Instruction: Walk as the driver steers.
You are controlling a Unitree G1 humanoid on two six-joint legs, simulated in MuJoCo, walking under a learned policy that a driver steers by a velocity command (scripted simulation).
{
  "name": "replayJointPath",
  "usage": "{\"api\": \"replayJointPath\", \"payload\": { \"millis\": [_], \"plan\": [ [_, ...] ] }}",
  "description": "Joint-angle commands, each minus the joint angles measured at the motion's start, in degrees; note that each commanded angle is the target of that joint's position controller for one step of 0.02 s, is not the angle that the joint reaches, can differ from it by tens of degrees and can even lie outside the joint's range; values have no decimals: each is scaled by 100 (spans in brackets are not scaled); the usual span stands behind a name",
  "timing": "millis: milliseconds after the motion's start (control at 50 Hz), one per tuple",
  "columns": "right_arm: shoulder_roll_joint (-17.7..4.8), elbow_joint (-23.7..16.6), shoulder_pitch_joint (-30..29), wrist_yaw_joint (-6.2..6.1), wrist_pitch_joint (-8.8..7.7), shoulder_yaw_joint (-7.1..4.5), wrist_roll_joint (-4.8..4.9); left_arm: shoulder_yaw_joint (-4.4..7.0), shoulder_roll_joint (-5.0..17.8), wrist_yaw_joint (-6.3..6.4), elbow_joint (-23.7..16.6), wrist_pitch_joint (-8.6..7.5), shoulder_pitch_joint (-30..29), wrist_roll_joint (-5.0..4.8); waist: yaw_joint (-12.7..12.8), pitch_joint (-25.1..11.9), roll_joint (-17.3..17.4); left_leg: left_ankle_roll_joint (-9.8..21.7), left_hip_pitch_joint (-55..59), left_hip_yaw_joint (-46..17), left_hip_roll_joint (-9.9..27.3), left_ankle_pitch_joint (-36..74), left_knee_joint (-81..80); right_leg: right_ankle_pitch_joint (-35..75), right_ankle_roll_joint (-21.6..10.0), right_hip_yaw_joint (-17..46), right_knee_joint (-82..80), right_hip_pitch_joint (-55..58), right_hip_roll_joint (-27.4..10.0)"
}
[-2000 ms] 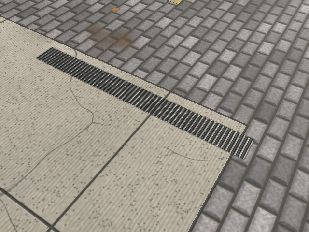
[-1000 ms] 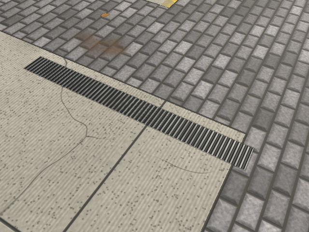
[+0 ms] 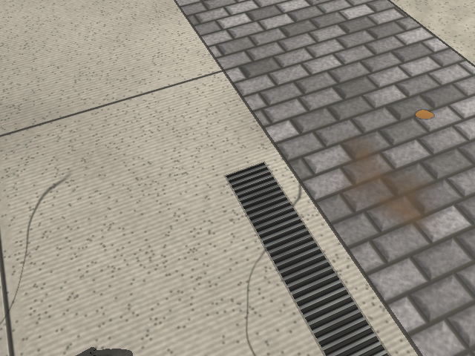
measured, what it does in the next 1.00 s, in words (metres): walks ahead: right foot, then left foot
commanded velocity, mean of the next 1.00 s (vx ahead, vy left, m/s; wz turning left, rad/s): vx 0.66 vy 0.00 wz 0.27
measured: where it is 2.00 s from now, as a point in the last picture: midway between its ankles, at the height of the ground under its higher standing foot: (220, 123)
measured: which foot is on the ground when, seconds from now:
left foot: down 0.00-0.22, up 0.24-0.60, down 0.62-1.00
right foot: up 0.00-0.20, down 0.22-0.62, up 0.64-0.98, down 1.00-1.00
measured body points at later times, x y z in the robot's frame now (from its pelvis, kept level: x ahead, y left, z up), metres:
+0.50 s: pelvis +0.31 -0.07 +0.02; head +0.32 -0.05 +0.46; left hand +0.33 +0.22 -0.11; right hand +0.52 -0.28 -0.07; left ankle +0.30 +0.08 -0.68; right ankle +0.41 -0.14 -0.72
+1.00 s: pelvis +0.57 -0.03 +0.00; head +0.59 -0.03 +0.45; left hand +0.74 +0.25 -0.06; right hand +0.60 -0.32 -0.12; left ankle +0.34 +0.06 -0.72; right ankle +0.71 -0.12 -0.72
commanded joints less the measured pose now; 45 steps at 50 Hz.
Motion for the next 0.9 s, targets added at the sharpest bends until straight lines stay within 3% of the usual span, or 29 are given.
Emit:
{"api": "replayJointPath", "payload": {
  "millis": [20,80,100,120,140,160,180,200,220,240,260,280,300,320,340,380,480,500,540,580,600,620,640,660,680,700,760,840,900],
  "plan": [
    [-861,-641,-422,-48,-333,-148,73,105,689,-29,-432,146,141,17,485,331,-776,818,-677,-2240,1599,3292,-1641,252,289,-526,-1208,-266,-56],
    [-838,-527,-74,5,-249,-190,127,-37,440,-63,-648,105,-275,-104,129,-66,-260,87,-557,-1296,917,4978,-981,2063,2,-965,-3061,570,456],
    [-251,-613,158,-149,-232,-85,480,55,403,-9,-955,-188,-1265,-387,-333,-112,-550,-182,-654,-1632,958,3832,-842,2461,30,-809,-3924,713,869],
    [-408,-470,424,-206,-191,-66,447,60,391,-17,-1073,-294,-1410,-425,-405,-296,-356,-285,-297,-1748,1049,3457,-833,2966,-5,-882,-4533,895,1086],
    [-525,-406,551,-254,-145,-95,344,122,478,-21,-1088,-351,-1363,-427,-414,-420,95,-386,51,-1876,1136,3268,-685,3378,-78,-806,-4868,1056,1174],
    [-589,-414,507,-295,-125,-114,266,222,698,-4,-1062,-374,-1153,-411,-300,-576,475,-491,381,-1961,1182,3378,-315,3599,-191,-681,-4998,1260,1206],
    [-577,-459,388,-317,-114,-128,201,333,929,34,-990,-385,-778,-374,-60,-809,730,-619,636,-1977,1182,3784,195,3684,-305,-682,-5024,1593,1257],
    [-568,-565,103,-314,-97,-128,192,404,1027,48,-862,-403,-132,-317,431,-1120,856,-848,618,-1831,1071,4059,1016,4191,-419,-748,-5240,2327,1191],
    [-439,-834,-388,-286,-102,-71,141,456,1173,41,-580,-400,1039,-230,1062,-1731,877,-1102,77,-1646,949,3334,2474,4969,-646,-336,-4979,3694,557],
    [280,-938,340,-241,-75,122,-9,387,1343,-12,-419,-374,1526,-32,696,-2671,-926,-1417,-1363,-1395,147,-2614,5041,8293,-1547,1387,-3955,5483,-1309],
    [-111,-848,1526,-121,-82,149,219,384,1276,-111,-366,-345,1617,-76,371,-3837,-1482,-1391,-2080,-2116,328,-2571,6131,6663,-2441,3584,-4193,6252,-2285],
    [-510,-773,1088,-98,42,81,307,417,1113,-98,-617,-248,965,-174,523,-3339,-859,-1509,-2373,-1917,761,-2017,6324,4639,-2449,3338,-4660,5620,-2014],
    [-689,-1000,263,-129,126,29,249,314,792,-54,-679,-134,436,-245,497,-2355,-242,-1564,-2505,-1403,991,-1547,5950,3541,-2168,2551,-5016,4483,-1534],
    [-682,-1106,-194,-181,192,7,169,193,619,-30,-621,-54,139,-276,321,-1552,221,-1596,-2350,-1111,1126,-1327,5669,3126,-1925,1999,-5321,3277,-1150],
    [-515,-1147,-68,-171,245,19,177,179,677,-49,-466,-16,126,-226,30,-1222,93,-1533,-2050,-1021,1341,-1082,5202,1966,-1779,1694,-5657,2407,-835],
    [-234,-1221,112,-121,261,90,175,303,937,-96,-284,21,154,-310,-147,-869,-504,-1364,-1631,-599,1531,-965,4165,-217,-1541,1231,-6324,1417,-308],
    [-171,-1412,-652,-104,-47,203,91,489,1306,-49,-206,-23,258,-484,71,-857,-681,-1048,-871,-320,1793,-414,1890,-663,-1634,967,-6866,1000,-440],
    [-103,-1470,-683,86,25,265,-301,459,1153,-151,-11,94,720,-151,142,-990,-350,-996,-412,39,1508,-512,1610,-639,-1439,621,-6793,774,-318],
    [-193,-1473,-569,215,43,235,-189,525,1257,-246,-56,252,657,-224,31,-803,-766,-895,-19,239,1359,-371,985,-1197,-1243,491,-6777,503,-251],
    [-229,-1389,-291,214,8,238,-167,503,1168,-267,-140,357,463,-313,-245,-526,-556,-807,765,442,1227,-45,217,-1594,-987,324,-6398,-141,-98],
    [-312,-1253,182,172,-36,226,-181,445,988,-247,-270,365,199,-276,-528,-390,-273,-712,1374,356,1241,-365,-214,-1616,-749,74,-5827,-730,142],
    [-618,-1108,792,94,-113,162,-232,295,459,-241,-503,332,-145,-261,-799,-308,919,-443,1987,-1197,2322,-1739,-1240,-1236,-492,-493,-3976,-1700,698],
    [-1106,-1354,451,-6,-147,47,-174,187,173,-213,-717,251,-124,-281,-592,-163,1494,-87,1893,-3552,3587,-3367,-2150,-760,-400,-656,-2547,-2636,1082],
    [-1223,-1395,182,-123,-146,-51,-148,284,649,-201,-837,207,-157,-186,-408,-38,650,296,1412,-4119,3807,-3629,-2258,-38,-443,-67,-1999,-2828,699],
    [-990,-1426,-115,-113,-174,-5,-80,344,852,-236,-790,192,3,-179,-125,-97,400,204,1361,-3638,3510,-3134,-2088,417,-398,25,-1841,-2708,532],
    [-810,-1446,-258,-67,-232,44,-38,361,934,-267,-692,180,274,-140,34,-271,424,52,1331,-3058,3199,-2566,-2062,635,-314,-29,-1856,-2404,484],
    [-607,-1300,-135,-11,-370,104,-31,387,996,-382,-572,307,358,-87,79,-205,576,-76,817,-1899,2628,-1663,-2405,1169,-129,-404,-1922,-1668,386],
    [-706,-1127,54,31,-428,20,-17,272,794,-454,-757,368,-280,-186,-67,81,532,-153,630,-1183,2470,-822,-2610,1741,-103,-650,-3097,-1025,266],
    [-831,-981,185,53,-445,-26,-21,249,824,-491,-875,349,-676,-231,-198,264,551,-222,702,-900,2596,-325,-2749,1758,-322,-897,-3875,-361,265]
  ]
}}
Keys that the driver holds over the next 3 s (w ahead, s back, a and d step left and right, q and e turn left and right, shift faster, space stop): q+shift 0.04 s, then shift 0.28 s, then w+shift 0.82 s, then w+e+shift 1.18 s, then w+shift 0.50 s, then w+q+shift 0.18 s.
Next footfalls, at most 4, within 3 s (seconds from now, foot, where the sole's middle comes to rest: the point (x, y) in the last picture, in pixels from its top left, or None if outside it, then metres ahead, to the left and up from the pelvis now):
0.22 right None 0.45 -0.13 -0.76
0.62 left None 0.38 0.07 -0.76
1.00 right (283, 263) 0.75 -0.11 -0.76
1.44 left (191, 175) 1.12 0.18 -0.76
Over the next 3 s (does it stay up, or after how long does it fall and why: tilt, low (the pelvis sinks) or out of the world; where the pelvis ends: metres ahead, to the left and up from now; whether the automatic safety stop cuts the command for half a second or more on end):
stays up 2.10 -0.59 0.02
